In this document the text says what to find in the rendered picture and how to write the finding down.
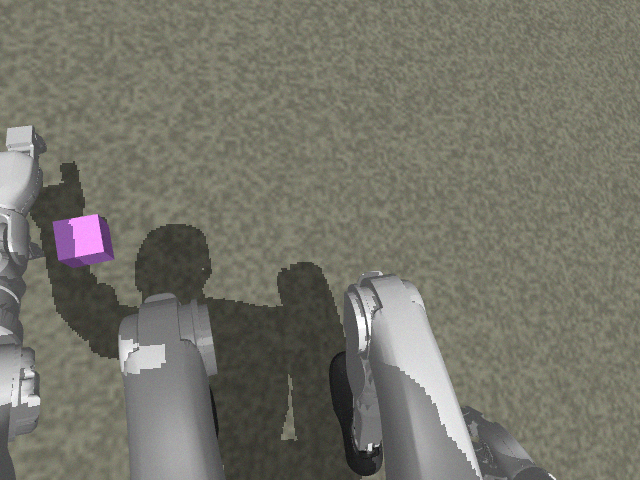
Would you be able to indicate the right robot foot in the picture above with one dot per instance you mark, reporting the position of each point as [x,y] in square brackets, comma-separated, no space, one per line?
[361,462]

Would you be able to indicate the right robot hand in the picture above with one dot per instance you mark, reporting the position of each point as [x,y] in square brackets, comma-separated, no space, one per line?
[500,456]

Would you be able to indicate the left robot hand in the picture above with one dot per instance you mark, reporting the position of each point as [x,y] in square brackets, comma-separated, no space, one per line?
[20,174]

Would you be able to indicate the left robot arm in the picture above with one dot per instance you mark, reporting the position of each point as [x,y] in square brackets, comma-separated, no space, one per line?
[19,382]

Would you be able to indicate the cube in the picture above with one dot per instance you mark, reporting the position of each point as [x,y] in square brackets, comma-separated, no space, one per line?
[83,241]

